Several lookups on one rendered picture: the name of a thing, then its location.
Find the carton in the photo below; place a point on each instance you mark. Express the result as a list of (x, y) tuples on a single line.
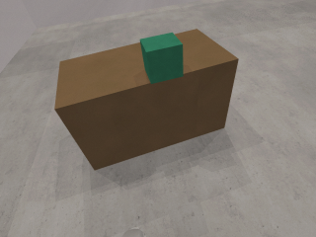
[(163, 57)]

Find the pedestal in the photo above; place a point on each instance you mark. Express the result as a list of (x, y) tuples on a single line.
[(113, 112)]

